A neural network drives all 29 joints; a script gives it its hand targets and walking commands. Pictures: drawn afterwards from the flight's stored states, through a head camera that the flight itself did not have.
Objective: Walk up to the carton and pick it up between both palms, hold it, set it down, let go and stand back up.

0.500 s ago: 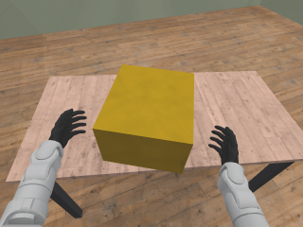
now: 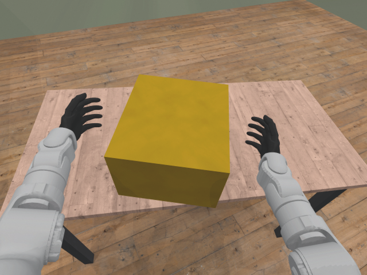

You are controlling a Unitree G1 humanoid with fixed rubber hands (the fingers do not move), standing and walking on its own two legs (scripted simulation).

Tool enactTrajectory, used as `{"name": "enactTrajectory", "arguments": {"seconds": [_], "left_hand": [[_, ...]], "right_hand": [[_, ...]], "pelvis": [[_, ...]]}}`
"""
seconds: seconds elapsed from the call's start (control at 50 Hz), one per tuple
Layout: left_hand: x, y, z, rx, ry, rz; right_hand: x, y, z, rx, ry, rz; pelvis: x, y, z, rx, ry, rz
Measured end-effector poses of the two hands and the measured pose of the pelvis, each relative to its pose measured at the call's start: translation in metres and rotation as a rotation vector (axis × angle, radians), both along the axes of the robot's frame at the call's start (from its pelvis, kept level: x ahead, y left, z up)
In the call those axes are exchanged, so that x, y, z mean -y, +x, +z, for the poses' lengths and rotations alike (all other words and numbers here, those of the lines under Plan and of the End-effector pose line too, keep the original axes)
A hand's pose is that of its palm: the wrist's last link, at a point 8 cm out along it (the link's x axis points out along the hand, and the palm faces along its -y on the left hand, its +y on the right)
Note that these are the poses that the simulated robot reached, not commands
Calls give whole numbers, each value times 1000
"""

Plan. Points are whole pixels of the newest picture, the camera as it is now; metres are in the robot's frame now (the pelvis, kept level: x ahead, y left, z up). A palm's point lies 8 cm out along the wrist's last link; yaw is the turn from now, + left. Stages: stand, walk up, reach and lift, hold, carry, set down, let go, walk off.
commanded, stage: reach and lift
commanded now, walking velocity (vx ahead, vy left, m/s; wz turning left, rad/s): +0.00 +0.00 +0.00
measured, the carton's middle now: (175, 137) +0.48 +0.02 -0.03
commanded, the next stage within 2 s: none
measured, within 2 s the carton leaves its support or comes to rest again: neither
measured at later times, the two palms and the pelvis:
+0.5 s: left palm (77, 100) +0.46 +0.24 +0.13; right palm (278, 120) +0.41 -0.21 +0.12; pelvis +0.00 +0.00 -0.01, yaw +1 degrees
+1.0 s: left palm (90, 129) +0.46 +0.24 +0.04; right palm (259, 144) +0.41 -0.20 +0.03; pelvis -0.01 +0.00 -0.03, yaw +2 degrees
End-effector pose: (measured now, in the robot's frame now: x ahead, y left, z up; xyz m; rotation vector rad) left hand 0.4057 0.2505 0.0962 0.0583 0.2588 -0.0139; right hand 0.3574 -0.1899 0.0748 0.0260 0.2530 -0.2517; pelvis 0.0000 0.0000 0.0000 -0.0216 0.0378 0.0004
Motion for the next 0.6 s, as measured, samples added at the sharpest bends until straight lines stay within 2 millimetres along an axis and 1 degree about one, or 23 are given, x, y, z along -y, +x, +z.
{"name": "enactTrajectory", "arguments": {"seconds": [0.14, 0.32, 0.48, 0.6], "left_hand": [[1, 16, 4, -1, 9, 10], [5, 37, 18, 13, 25, 20], [8, 53, 32, 29, 40, 35], [9, 62, 35, 32, 49, 43]], "right_hand": [[4, 16, 7, -5, -6, -9], [14, 38, 25, 2, -19, -24], [23, 53, 42, 8, -28, -30], [25, 62, 47, 10, -43, -20]], "pelvis": [[-2, 0, -2, -57, -6, 7], [-2, -2, -6, -128, -13, 17], [-1, -4, -10, -190, -16, 23], [1, -7, -12, -227, -15, 25]]}}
